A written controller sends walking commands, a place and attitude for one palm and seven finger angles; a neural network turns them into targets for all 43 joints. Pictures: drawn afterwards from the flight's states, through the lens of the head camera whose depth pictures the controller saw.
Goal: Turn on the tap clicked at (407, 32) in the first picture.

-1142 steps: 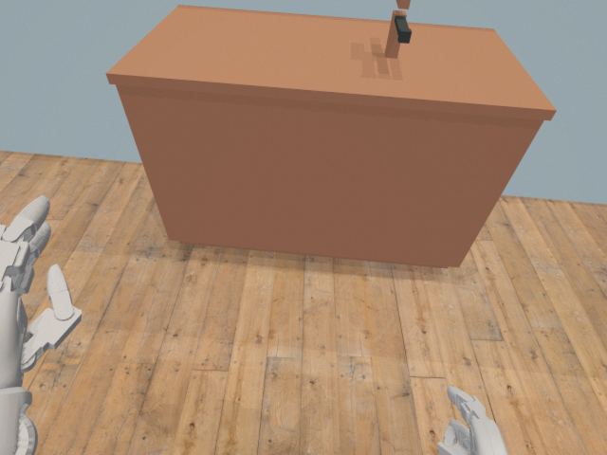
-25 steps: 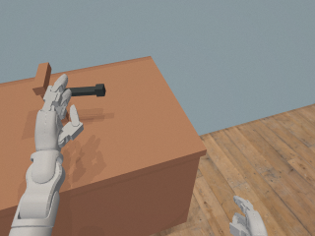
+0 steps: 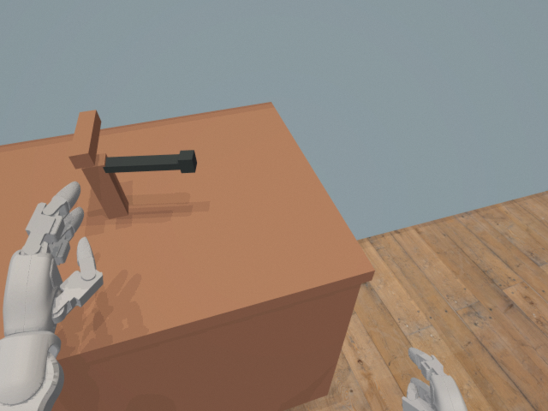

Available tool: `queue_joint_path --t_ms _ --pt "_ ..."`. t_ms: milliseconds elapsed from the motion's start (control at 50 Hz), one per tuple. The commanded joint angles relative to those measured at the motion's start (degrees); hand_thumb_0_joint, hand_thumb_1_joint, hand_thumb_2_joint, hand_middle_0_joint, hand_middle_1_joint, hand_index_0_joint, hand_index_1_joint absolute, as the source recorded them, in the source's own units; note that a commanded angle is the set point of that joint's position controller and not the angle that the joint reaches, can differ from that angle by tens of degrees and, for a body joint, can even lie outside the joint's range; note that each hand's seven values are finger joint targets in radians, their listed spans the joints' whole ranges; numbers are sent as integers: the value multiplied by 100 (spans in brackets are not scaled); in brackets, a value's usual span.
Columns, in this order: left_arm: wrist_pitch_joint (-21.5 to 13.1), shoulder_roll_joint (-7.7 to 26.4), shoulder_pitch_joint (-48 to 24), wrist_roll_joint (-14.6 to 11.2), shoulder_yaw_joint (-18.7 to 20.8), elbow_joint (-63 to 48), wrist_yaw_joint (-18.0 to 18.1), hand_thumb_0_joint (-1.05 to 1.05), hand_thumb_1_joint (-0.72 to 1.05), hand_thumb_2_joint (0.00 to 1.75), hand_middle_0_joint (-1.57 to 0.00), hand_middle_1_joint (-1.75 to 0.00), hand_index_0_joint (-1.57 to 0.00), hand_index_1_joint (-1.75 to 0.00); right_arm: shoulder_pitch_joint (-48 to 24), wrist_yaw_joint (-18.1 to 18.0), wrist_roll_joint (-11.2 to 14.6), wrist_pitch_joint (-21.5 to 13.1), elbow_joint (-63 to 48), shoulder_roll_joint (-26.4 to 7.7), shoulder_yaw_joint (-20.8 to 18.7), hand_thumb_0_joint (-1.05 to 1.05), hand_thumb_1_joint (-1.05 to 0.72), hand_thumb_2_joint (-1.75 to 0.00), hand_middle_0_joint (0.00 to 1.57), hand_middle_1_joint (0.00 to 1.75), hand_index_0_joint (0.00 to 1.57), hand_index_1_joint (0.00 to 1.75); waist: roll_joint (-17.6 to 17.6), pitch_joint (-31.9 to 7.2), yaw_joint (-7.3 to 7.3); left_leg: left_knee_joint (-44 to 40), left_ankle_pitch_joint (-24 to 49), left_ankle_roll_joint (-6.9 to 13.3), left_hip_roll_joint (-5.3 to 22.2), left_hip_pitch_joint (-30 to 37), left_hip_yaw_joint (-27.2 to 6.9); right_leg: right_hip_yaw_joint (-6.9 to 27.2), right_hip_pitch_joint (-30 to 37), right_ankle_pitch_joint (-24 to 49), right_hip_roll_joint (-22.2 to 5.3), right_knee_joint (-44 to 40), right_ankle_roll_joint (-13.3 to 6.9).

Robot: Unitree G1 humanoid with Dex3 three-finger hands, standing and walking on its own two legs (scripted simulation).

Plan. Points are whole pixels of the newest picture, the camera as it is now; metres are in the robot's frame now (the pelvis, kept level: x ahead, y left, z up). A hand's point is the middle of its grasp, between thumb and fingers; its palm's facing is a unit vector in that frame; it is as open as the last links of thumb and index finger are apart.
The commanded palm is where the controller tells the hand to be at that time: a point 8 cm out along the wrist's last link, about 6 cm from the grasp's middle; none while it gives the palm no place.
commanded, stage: draw the hand back beside the body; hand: left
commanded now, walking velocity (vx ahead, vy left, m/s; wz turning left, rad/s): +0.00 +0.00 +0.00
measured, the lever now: (187, 161) +0.47 +0.21 +0.13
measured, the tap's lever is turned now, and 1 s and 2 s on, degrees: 76 76 76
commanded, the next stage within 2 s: step back with the hand held close in 0.36 s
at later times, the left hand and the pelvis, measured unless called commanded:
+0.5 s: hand (82, 295) +0.19 +0.24 +0.16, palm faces +0.41 -0.84 -0.35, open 7.4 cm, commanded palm +0.15 +0.28 +0.17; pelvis -0.01 +0.00 +0.00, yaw +1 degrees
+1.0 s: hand (33, 335) +0.14 +0.26 +0.15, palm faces +0.36 -0.81 -0.46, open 7.4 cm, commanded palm +0.10 +0.30 +0.17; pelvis -0.07 +0.02 -0.01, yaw +0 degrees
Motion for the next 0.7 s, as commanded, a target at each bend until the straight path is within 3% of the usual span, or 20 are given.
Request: queue_joint_path --t_ms 0,40,120,160,220,240,260,280,320,360,420,460,480,520,540,580,640,680 --pt "-399 991 -293 -4 727 -1354 75 0 90 90 -20 -30 -20 -30 -784 -53 17 -370 -978 -617 -199 0 -90 -90 20 30 20 30 15 -555 51 -207 1356 138 177 437 -165 -54 -455 1503 -122 -255 -86" --pt "-393 1072 -161 1 841 -1544 78 0 90 90 -20 -30 -20 -30 -787 -55 19 -379 -986 -621 -198 0 -90 -90 20 30 20 30 234 -585 59 -181 1396 137 164 446 -166 -40 -447 1524 -134 -246 -87" --pt "-403 997 -401 21 702 -1579 101 0 90 90 -20 -30 -20 -30 -756 -77 13 -446 -972 -648 -200 0 -90 -90 20 30 20 30 90 -479 -5 -180 1147 130 158 414 -215 -57 -608 1287 -120 -264 -73" --pt "-392 964 -478 41 675 -1437 132 0 90 90 -20 -30 -20 -30 -759 -114 7 -452 -929 -640 -188 0 -90 -90 20 30 20 30 187 -370 -28 -191 1032 138 147 426 -218 -64 -689 1175 -110 -282 -86" --pt "-397 993 -427 24 710 -1387 126 0 90 90 -20 -30 -20 -30 -763 -112 5 -470 -943 -661 -199 0 -90 -90 20 30 20 30 -132 -483 21 -186 1049 155 130 423 -238 -67 -599 1220 -120 -268 -72" --pt "-399 1025 -453 36 746 -1409 124 0 90 90 -20 -30 -20 -30 -806 -112 16 -462 -929 -649 -182 0 -90 -90 20 30 20 30 96 -439 22 -204 1035 153 121 438 -240 -43 -613 1184 -125 -282 -89" --pt "-403 907 -328 26 666 -1322 127 0 90 90 -20 -30 -20 -30 -763 -114 8 -455 -918 -623 -180 0 -90 -90 20 30 20 30 47 -408 12 -188 1057 148 128 407 -233 -64 -618 1215 -121 -255 -96" --pt "-416 1014 -392 32 735 -1465 122 0 90 90 -20 -30 -20 -30 -753 -97 3 -460 -939 -642 -184 0 -90 -90 20 30 20 30 70 -536 40 -187 1123 145 118 420 -248 -58 -544 1298 -136 -240 -89" --pt "-386 996 -287 10 737 -1316 103 0 90 90 -20 -30 -20 -30 -789 -92 3 -445 -940 -636 -183 0 -90 -90 20 30 20 30 -83 -411 52 -173 1048 157 114 337 -229 -53 -577 1265 -139 -270 -74" --pt "-407 945 -277 11 713 -1291 101 0 90 90 -20 -30 -20 -30 -799 -96 10 -429 -932 -604 -172 0 -90 -90 20 30 20 30 60 -325 32 -185 939 152 108 301 -230 -48 -616 1157 -131 -295 -94" --pt "-411 1051 -249 -5 807 -1330 92 0 90 90 -20 -30 -20 -30 -796 -92 3 -436 -955 -611 -172 0 -90 -90 20 30 20 30 -33 -393 65 -163 974 163 91 293 -214 -50 -572 1249 -150 -307 -72" --pt "-467 1089 -543 0 793 -1645 103 0 90 90 -20 -30 -20 -30 -841 -105 15 -443 -979 -586 -166 0 -90 -90 20 30 20 30 145 -429 32 -151 945 168 91 357 -204 -21 -582 1213 -150 -324 -86" --pt "-674 2067 -1506 -33 1739 -2308 139 0 90 90 -20 -30 -20 -30 -802 -147 76 -373 -1230 -586 -109 0 -90 -90 20 30 20 30 158 -157 11 187 873 285 259 70 -257 641 -1018 2107 -512 -458 -71" --pt "-611 1272 -406 14 1233 -1231 18 0 90 90 -20 -30 -20 -30 -672 -171 27 -269 -999 -526 -126 0 -90 -90 20 30 20 30 -467 -423 -92 499 1188 277 275 83 -304 671 -990 2870 -784 -246 -64" --pt "-603 1179 -329 30 1129 -1346 -22 0 90 90 -20 -30 -20 -30 -754 -167 29 -231 -1089 -558 -150 0 -90 -90 20 30 20 30 -335 -595 -69 500 1491 285 291 159 -266 634 -956 3147 -794 -103 -32" --pt "-531 906 243 32 943 -1118 -67 0 90 90 -20 -30 -20 -30 -621 -174 58 -132 -1205 -616 -208 0 -90 -90 20 30 20 30 -268 -904 -90 503 2018 286 435 268 -246 469 -962 3037 -747 108 53" --pt "-478 1047 431 37 1018 -1422 -37 0 90 90 -20 -30 -20 -30 -665 -200 69 -11 -1348 -651 -214 0 -90 -90 20 30 20 30 -182 -1057 -75 436 2389 285 557 186 -324 357 -1063 2625 -689 251 91" --pt "-464 1157 491 34 1100 -1502 4 0 90 90 -20 -30 -20 -30 -675 -236 88 27 -1427 -636 -226 0 -90 -90 20 30 20 30 -368 -967 -87 455 2060 273 589 -4 -364 417 -1253 2202 -689 200 82"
